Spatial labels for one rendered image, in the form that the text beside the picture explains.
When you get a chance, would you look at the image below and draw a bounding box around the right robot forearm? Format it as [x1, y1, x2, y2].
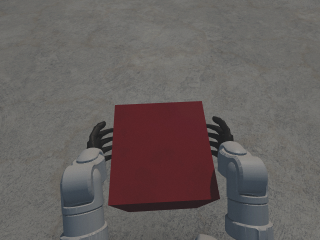
[217, 141, 274, 240]

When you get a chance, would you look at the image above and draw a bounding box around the left robot hand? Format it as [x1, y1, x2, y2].
[86, 121, 114, 161]

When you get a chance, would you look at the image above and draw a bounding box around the left robot forearm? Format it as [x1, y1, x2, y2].
[59, 147, 109, 240]

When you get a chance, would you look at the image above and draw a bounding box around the carton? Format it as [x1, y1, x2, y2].
[108, 101, 220, 212]

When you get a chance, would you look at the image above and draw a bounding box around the right robot hand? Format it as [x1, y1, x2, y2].
[206, 116, 234, 157]

